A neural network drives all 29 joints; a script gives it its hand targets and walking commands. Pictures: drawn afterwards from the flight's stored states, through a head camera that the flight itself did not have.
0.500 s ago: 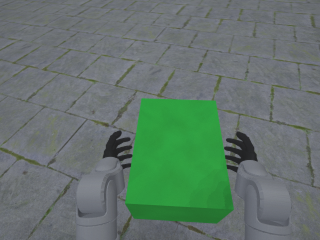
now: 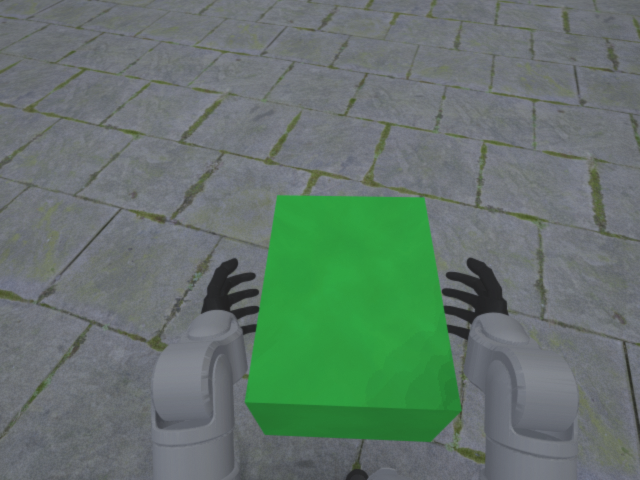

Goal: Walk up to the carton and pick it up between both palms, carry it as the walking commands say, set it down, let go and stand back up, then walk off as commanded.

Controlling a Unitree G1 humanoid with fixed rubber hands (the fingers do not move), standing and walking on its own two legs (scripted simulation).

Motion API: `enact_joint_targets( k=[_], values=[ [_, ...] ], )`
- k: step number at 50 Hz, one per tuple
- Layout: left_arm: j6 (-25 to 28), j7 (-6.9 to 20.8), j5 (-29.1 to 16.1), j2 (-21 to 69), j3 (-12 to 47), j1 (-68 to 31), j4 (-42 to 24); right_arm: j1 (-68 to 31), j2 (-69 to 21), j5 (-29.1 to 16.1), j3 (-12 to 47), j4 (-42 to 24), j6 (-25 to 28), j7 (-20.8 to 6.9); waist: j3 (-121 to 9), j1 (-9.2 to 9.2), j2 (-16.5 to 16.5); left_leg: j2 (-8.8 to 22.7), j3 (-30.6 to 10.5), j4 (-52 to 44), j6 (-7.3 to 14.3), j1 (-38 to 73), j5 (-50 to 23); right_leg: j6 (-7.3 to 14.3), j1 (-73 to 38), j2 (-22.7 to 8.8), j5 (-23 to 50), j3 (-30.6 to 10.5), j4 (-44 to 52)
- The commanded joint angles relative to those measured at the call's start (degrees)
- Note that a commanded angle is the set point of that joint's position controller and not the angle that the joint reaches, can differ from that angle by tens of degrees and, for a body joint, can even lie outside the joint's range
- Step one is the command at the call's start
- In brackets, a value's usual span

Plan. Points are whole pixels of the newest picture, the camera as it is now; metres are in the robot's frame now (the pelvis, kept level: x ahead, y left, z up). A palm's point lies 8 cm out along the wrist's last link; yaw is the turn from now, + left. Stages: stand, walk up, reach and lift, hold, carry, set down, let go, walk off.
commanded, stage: carry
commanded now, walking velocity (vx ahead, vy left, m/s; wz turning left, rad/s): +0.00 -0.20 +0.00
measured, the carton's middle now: (348, 310) +0.35 -0.01 +0.00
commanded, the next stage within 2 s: none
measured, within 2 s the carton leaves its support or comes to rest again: neither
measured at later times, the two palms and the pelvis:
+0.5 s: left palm (333, 395) +0.21 +0.02 +0.09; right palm out of the picture +0.20 -0.27 +0.10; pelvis -0.08 -0.11 +0.00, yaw -1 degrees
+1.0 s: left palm out of the picture +0.13 -0.09 +0.08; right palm out of the picture +0.11 -0.38 +0.10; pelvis -0.16 -0.23 +0.01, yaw -1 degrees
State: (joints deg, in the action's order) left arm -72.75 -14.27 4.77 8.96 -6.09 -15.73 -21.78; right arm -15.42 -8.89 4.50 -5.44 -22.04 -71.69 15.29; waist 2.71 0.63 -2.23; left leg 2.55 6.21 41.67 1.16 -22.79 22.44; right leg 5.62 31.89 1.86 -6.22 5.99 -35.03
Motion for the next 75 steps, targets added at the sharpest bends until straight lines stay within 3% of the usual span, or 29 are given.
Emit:
enact_joint_targets(
  k=[1,2,5,8,11,14,18,23,24,25,26,29,33,35,38,41,44,46,47,49,51,55,57,59,63,67,69,70,75],
  values=[
    [3.35,14.86,-25.11,58.97,37.16,-27.71,-14.15,-23.10,-59.39,-23.34,33.40,-8.42,2.38,-16.12,-34.97,0.29,7.62,14.33,-17.50,-26.22,5.69,28.96,3.83,-8.20,-2.01,-5.70,-11.22,-4.30,5.68],
    [3.57,15.46,-25.15,60.01,39.68,-28.76,-16.67,-23.74,-60.04,-22.98,33.33,-8.23,3.64,-16.54,-32.57,0.03,27.21,30.65,-39.21,-26.80,12.27,22.09,0.59,-7.69,2.81,-3.35,-18.45,-5.17,-11.76],
    [4.23,15.61,-24.86,60.45,39.87,-28.25,-14.63,-26.64,-61.07,-23.17,35.73,-12.69,4.38,-16.96,-31.46,-1.06,13.22,24.52,-21.70,-17.85,8.83,25.79,-25.50,-6.60,7.05,-6.18,-15.85,-10.92,-17.24],
    [5.43,15.75,-27.97,58.85,40.74,-29.96,-18.91,-23.96,-59.56,-22.54,34.30,-15.58,5.20,-15.96,-32.71,0.13,12.11,16.46,-11.09,-10.05,4.60,27.99,-54.63,-7.85,-1.97,-2.64,-14.31,-4.11,-4.17],
    [3.19,16.39,-27.99,59.37,41.13,-26.25,-13.31,-18.89,-57.19,-19.30,32.81,-10.40,3.90,-14.98,-32.32,-0.55,13.41,13.86,-5.81,-6.33,1.55,18.84,-38.15,-6.57,-17.29,-1.79,-7.49,-1.20,12.26],
    [2.70,16.88,-27.55,58.11,39.46,-24.08,-8.88,-21.05,-54.29,-18.88,35.44,-12.70,3.09,-14.71,-28.81,-0.95,-19.61,2.12,-0.05,8.96,-5.49,-8.73,12.83,0.45,-30.87,-19.29,18.20,-23.58,12.65],
    [2.00,15.97,-23.37,56.69,35.28,-21.65,-6.51,-23.81,-56.67,-22.31,36.64,-7.10,1.11,-15.96,-30.64,-1.66,-9.97,2.04,-1.70,13.67,-2.56,-6.74,7.50,3.73,-27.26,-17.45,9.30,-18.44,11.52],
    [3.64,15.11,-22.80,58.54,35.57,-29.38,-12.76,-27.84,-60.62,-25.31,36.45,-8.21,2.12,-17.51,-31.69,-0.45,-3.78,1.87,-0.62,-12.45,1.52,16.00,-5.17,-2.60,-12.01,-12.59,-12.67,-9.27,14.28],
    [3.63,14.90,-22.79,58.20,36.21,-29.91,-13.54,-26.84,-60.70,-24.82,36.02,-7.11,1.74,-17.42,-28.55,-0.29,-0.46,8.36,-9.16,-22.19,2.48,19.93,-1.45,-5.12,-5.60,-8.23,-12.22,-5.83,9.48],
    [3.48,14.68,-22.09,60.61,36.02,-25.79,-10.68,-30.22,-60.33,-25.71,36.51,-10.21,2.38,-17.60,-30.17,-0.43,19.02,26.81,-34.47,-29.72,7.29,21.80,1.88,-7.02,1.29,-2.59,-17.71,-1.18,-8.16],
    [2.87,14.91,-21.53,60.41,36.64,-25.77,-8.44,-28.30,-59.48,-24.10,34.89,-7.64,2.59,-17.16,-26.60,-0.50,22.49,32.59,-41.66,-30.22,12.19,16.53,3.56,-7.76,5.95,-4.28,-18.36,-7.07,-16.65],
    [4.21,15.27,-24.64,61.63,40.03,-32.59,-14.71,-30.91,-61.96,-24.65,36.26,-13.44,3.84,-17.75,-26.36,-0.77,11.37,21.45,-19.64,-22.27,7.58,18.35,-18.45,-7.61,3.96,-5.08,-12.87,-7.68,-16.01],
    [4.70,15.23,-27.67,59.55,41.65,-32.52,-18.07,-23.66,-60.01,-22.26,33.43,-12.31,4.56,-16.32,-32.93,-0.03,16.90,15.26,-8.28,-12.12,4.31,25.73,-45.13,-7.82,-4.91,-2.51,-15.09,-3.13,-1.12],
    [3.73,15.63,-27.69,59.61,40.25,-27.55,-14.09,-21.49,-57.59,-20.68,33.46,-11.87,4.15,-15.08,-33.46,-0.38,12.87,13.91,-6.04,-7.62,1.78,16.58,-30.44,-7.00,-17.04,-2.51,-7.88,-1.84,11.66],
    [2.98,16.06,-27.44,58.26,39.66,-24.97,-10.07,-17.69,-54.23,-18.03,33.44,-9.54,2.57,-14.72,-31.05,-1.01,-19.90,2.77,0.81,8.73,-5.55,-8.44,12.72,1.57,-30.89,-19.90,22.12,-23.55,11.60],
    [2.61,16.38,-26.28,58.88,38.06,-25.81,-9.58,-23.80,-57.83,-21.38,35.64,-8.37,2.20,-15.60,-32.34,-1.75,-8.84,1.10,-0.98,13.10,-2.93,-5.33,8.41,3.79,-27.99,-17.83,21.11,-16.69,8.37],
    [2.46,15.83,-22.86,58.77,35.45,-23.12,-7.69,-27.90,-57.98,-23.71,36.69,-9.24,2.03,-16.59,-31.18,-1.90,-7.79,-0.03,0.70,6.48,-1.37,3.65,2.80,1.28,-17.85,-14.13,-3.32,-12.25,12.15],
    [3.84,15.28,-22.79,58.47,35.39,-26.50,-12.06,-30.62,-59.78,-25.67,38.01,-12.00,2.51,-17.00,-33.14,-0.91,-7.24,2.27,-1.70,-11.29,0.36,12.51,-7.34,-0.92,-15.97,-13.35,0.51,-11.91,9.21],
    [3.28,15.04,-22.52,58.36,35.35,-26.38,-10.73,-27.49,-60.73,-25.16,36.81,-8.19,1.73,-16.90,-31.34,-0.34,-0.83,7.41,-7.47,-17.79,1.89,18.78,-7.18,-2.71,-9.74,-10.56,0.28,-8.41,6.23],
    [3.33,15.10,-22.25,59.55,36.83,-27.13,-12.43,-27.60,-60.13,-24.21,35.55,-8.02,2.59,-17.21,-30.85,-0.45,23.93,31.21,-39.15,-27.62,12.24,16.53,-0.94,-7.23,2.64,-4.27,-18.13,-5.60,-15.00],
    [3.08,15.43,-22.10,59.98,38.61,-29.57,-10.95,-29.62,-61.25,-23.54,36.65,-9.56,2.87,-17.16,-25.35,-0.63,16.14,26.44,-27.85,-25.06,10.23,11.00,-0.53,-6.59,2.66,-7.43,-14.21,-10.81,-17.17],
    [4.62,15.43,-26.25,59.11,39.41,-31.76,-17.09,-28.50,-61.75,-24.20,36.70,-12.90,3.82,-16.32,-31.69,-1.04,11.38,14.59,-7.93,-9.06,1.59,14.08,-33.39,-5.87,-14.47,-3.15,-9.83,-4.42,5.10],
    [3.92,15.70,-27.36,59.82,39.91,-30.44,-16.11,-21.70,-59.47,-21.50,34.66,-10.62,3.47,-15.36,-31.90,-0.40,4.94,9.57,-4.02,-2.83,-0.79,5.82,-15.51,-4.40,-24.62,-4.33,-5.35,-7.32,13.59],
    [3.19,15.99,-27.39,59.23,38.45,-24.47,-9.88,-20.87,-55.74,-19.90,35.25,-12.35,2.88,-14.52,-31.67,-1.16,-18.77,1.33,0.20,9.94,-4.72,-8.91,11.78,2.57,-29.14,-19.66,15.87,-25.73,13.09],
    [3.55,15.85,-25.55,58.09,37.28,-24.12,-12.00,-22.07,-58.03,-22.34,35.80,-9.32,2.67,-15.75,-34.49,-1.45,-7.84,0.82,-0.56,7.99,-2.46,-2.51,4.40,2.71,-28.28,-15.66,24.58,-15.71,7.36],
    [3.30,15.34,-23.87,57.74,36.69,-23.96,-11.32,-24.36,-58.56,-23.69,36.10,-10.31,2.39,-16.49,-34.57,-0.40,-2.52,5.36,-5.36,-14.37,1.29,18.14,-8.60,-2.14,-11.77,-11.99,6.15,-10.94,6.64],
    [3.34,15.02,-22.52,59.04,37.38,-22.85,-11.27,-25.19,-59.67,-24.04,35.93,-9.06,3.17,-16.68,-34.97,-0.21,21.80,31.51,-37.16,-24.08,11.55,21.46,-17.02,-7.00,0.61,-3.81,-18.90,-4.32,-12.18],
    [4.03,15.47,-23.57,58.60,38.90,-26.77,-14.18,-24.78,-60.20,-23.61,35.90,-9.85,3.67,-16.78,-31.82,-0.24,20.48,30.03,-34.08,-22.27,12.16,16.69,-13.81,-6.05,0.71,-8.66,-16.64,-11.81,-12.82],
    [3.83,15.97,-27.07,60.38,40.31,-30.03,-16.05,-25.21,-61.60,-22.72,36.03,-12.16,3.30,-16.27,-31.30,-0.60,11.46,17.50,-11.55,-13.38,2.69,10.18,-25.92,-5.38,-12.90,-5.08,-10.88,-6.75,-1.37]
  ],
)
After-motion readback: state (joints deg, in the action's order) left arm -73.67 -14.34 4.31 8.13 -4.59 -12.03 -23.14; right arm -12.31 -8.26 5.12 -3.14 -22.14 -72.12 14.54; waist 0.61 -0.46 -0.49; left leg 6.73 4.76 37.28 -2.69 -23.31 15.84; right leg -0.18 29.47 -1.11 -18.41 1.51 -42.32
